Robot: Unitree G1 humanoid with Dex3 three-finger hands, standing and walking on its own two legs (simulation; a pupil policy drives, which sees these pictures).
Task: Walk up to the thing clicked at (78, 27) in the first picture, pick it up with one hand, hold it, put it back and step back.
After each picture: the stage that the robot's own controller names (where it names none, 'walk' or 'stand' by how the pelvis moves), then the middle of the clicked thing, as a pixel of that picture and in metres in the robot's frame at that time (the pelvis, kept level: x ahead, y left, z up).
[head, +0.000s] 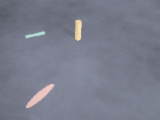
stand; (78, 30) +1.52 +0.00 -0.66
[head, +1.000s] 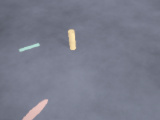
walk; (72, 40) +1.40 +0.18 -0.64
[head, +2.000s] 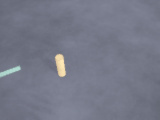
walk; (60, 66) +0.91 +0.22 -0.65
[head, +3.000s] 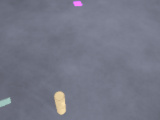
walk; (60, 103) +0.54 +0.14 -0.62
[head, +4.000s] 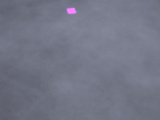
stand; out of the picture +0.35 +0.16 -0.64
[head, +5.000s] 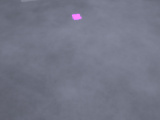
stand; out of the picture +0.33 +0.13 -0.65
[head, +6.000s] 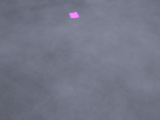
stand; out of the picture +0.35 +0.15 -0.66
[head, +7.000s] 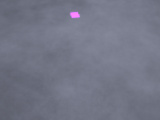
stand; out of the picture +0.33 +0.14 -0.66
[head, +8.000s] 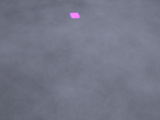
stand; out of the picture +0.34 +0.14 -0.66
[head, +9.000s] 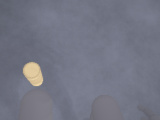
go down; (34, 75) +0.38 +0.19 -0.38
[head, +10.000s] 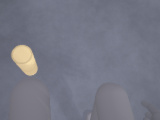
go down; (27, 62) +0.40 +0.22 -0.28
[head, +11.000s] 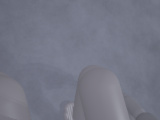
close in; out of the picture +0.37 +0.27 -0.16
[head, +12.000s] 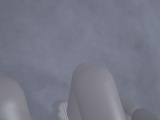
close; out of the picture +0.39 +0.29 -0.14
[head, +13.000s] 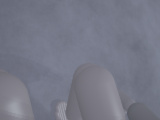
lift; out of the picture +0.35 +0.28 -0.15
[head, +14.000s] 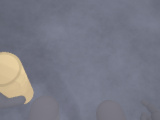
lift; (15, 84) +0.30 +0.20 +0.02
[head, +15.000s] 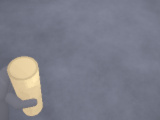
hold; (28, 91) +0.30 +0.16 +0.02
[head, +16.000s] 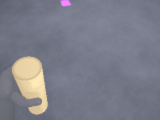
hold; (33, 90) +0.30 +0.15 +0.03
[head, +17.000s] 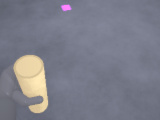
crouch; (34, 88) +0.31 +0.15 +0.04
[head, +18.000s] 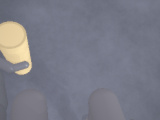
crouch; (17, 54) +0.41 +0.19 -0.06
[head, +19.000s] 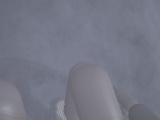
lower; out of the picture +0.38 +0.30 -0.16
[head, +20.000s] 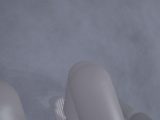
lower; out of the picture +0.40 +0.30 -0.16
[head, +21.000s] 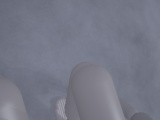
lower; out of the picture +0.38 +0.30 -0.16
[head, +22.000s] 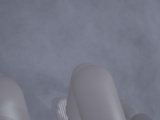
lower; out of the picture +0.37 +0.29 -0.16
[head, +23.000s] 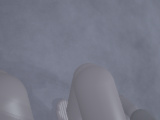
loosen; out of the picture +0.36 +0.29 -0.16
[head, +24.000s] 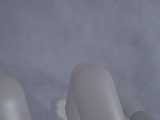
withdraw; out of the picture +0.35 +0.30 -0.16
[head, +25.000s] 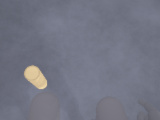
walk; (37, 78) +0.40 +0.23 -0.39
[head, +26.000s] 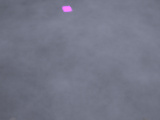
stand; out of the picture +0.35 +0.19 -0.59
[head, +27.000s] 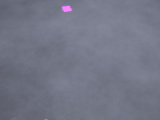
stand; out of the picture +0.35 +0.19 -0.60
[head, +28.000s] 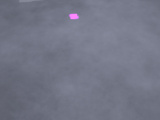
stand; out of the picture +0.37 +0.18 -0.65
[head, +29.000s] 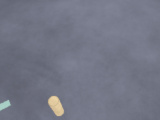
walk; (56, 106) +0.43 +0.21 -0.62
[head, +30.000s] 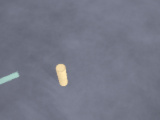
walk; (62, 75) +0.67 +0.15 -0.63
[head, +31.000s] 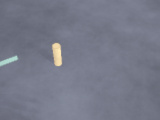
stand; (57, 55) +0.98 +0.20 -0.63
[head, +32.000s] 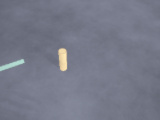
stand; (62, 60) +0.97 +0.16 -0.65
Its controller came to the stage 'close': yes
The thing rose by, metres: 0.67
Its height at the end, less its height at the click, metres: +0.00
